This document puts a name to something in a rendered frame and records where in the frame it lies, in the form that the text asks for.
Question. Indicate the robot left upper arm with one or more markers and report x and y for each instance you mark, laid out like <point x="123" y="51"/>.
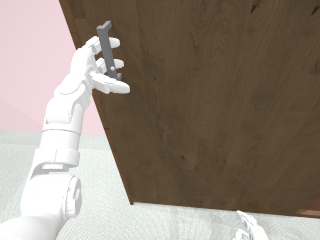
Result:
<point x="49" y="201"/>

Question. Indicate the right robot hand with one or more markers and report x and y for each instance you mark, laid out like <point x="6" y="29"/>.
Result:
<point x="255" y="232"/>

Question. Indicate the robot left forearm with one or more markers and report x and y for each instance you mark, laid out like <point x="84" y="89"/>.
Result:
<point x="62" y="128"/>

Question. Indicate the wardrobe door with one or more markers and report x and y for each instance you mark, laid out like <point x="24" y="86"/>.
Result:
<point x="314" y="204"/>
<point x="223" y="111"/>

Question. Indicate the left robot hand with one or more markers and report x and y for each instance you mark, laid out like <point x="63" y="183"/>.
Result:
<point x="84" y="63"/>

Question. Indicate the handle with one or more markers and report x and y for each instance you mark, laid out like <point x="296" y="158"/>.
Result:
<point x="102" y="31"/>

